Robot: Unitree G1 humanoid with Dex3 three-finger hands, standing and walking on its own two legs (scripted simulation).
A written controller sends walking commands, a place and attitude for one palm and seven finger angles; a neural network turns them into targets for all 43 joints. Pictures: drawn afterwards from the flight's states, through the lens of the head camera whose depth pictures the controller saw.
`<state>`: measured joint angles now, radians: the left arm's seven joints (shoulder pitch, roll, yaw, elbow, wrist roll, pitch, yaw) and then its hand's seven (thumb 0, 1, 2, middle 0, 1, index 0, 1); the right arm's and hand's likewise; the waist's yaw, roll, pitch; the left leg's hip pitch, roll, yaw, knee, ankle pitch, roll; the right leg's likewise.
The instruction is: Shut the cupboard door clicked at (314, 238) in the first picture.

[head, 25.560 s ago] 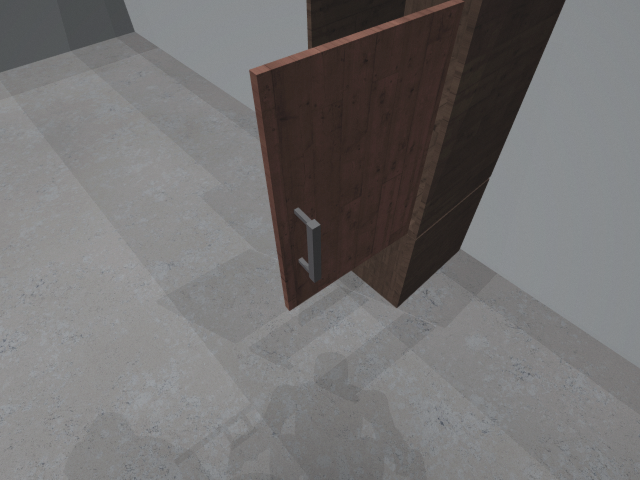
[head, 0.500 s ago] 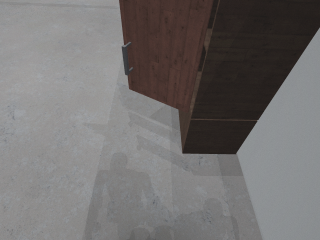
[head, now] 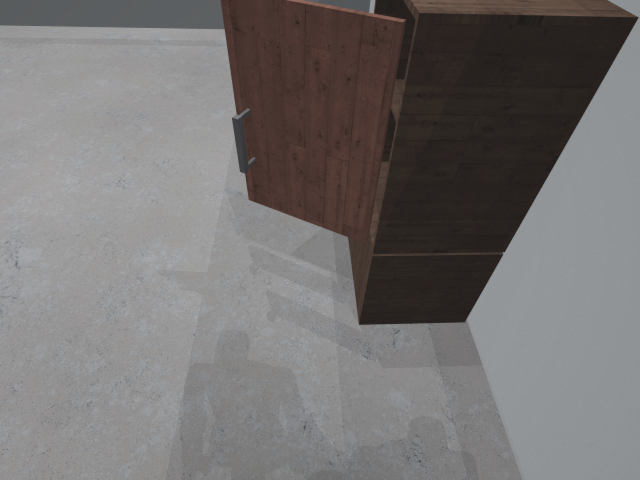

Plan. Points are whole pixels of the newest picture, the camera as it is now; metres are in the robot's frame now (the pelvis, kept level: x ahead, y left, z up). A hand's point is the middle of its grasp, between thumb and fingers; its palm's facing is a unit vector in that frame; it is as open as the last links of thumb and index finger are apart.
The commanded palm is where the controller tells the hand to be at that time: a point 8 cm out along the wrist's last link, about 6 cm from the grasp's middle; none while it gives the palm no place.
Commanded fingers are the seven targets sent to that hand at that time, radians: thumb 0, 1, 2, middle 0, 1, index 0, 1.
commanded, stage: let the arm hang, fingers relaxed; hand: left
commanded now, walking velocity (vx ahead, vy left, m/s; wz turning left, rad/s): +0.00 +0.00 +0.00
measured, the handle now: (245, 141) +0.94 +0.24 -0.11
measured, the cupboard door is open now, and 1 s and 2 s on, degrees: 61 61 61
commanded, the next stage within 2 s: look to check the result in 0.08 s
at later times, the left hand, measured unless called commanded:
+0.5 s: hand out of the picture -0.01 +0.16 -0.18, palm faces +0.04 -0.98 -0.19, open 7.4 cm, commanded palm none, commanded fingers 0.00 0.90 0.90 -0.20 -0.30 -0.20 -0.30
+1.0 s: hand out of the picture +0.01 +0.16 -0.18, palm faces +0.11 -0.97 -0.21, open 7.4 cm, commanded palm none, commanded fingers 0.00 0.90 0.90 -0.20 -0.30 -0.20 -0.30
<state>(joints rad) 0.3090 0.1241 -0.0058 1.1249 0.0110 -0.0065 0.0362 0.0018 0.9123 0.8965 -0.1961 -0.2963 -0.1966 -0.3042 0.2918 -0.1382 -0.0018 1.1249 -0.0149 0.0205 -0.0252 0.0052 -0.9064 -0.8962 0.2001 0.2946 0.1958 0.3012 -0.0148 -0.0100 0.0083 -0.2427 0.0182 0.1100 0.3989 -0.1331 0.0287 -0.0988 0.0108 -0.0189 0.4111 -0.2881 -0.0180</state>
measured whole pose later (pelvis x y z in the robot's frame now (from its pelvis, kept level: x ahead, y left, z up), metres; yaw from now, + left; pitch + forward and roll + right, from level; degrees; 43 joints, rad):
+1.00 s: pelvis +0.03 -0.02 -0.01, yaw +4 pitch -1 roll +0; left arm 0.29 0.15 0.03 1.08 0.01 0.00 0.04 0.00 0.90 0.90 -0.20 -0.30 -0.20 -0.30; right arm 0.26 -0.16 -0.02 1.10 -0.01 0.05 -0.02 0.00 -0.90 -0.90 0.20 0.29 0.20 0.30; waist -0.02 0.00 0.07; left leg -0.30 0.02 0.05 0.57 -0.25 0.00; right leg -0.08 0.02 -0.09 0.47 -0.37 -0.04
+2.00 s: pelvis +0.04 -0.03 -0.02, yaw +39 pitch +0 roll +1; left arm 0.26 0.26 0.07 0.90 0.02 0.05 0.03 0.00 0.90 0.90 -0.20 -0.30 -0.20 -0.30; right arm 0.10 -0.22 -0.05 0.87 -0.02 0.04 0.03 0.01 -0.90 -0.90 0.20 0.29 0.19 0.30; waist 0.02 -0.08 0.15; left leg -0.32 -0.01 0.06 0.64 -0.30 0.02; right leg -0.33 -0.13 -0.13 0.94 -0.55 0.04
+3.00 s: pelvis +0.12 +0.12 +0.00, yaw +73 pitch +0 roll +0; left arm 0.21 0.24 0.08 0.92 0.03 0.00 -0.03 0.01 0.91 0.90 -0.19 -0.30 -0.19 -0.30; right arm 0.24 -0.18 -0.02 0.94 -0.02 -0.04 0.00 0.00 -0.90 -0.90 0.20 0.29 0.20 0.30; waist 0.00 -0.04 0.07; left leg -0.16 -0.03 0.06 0.42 -0.27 0.05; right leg -0.58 -0.15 -0.04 1.07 -0.24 0.06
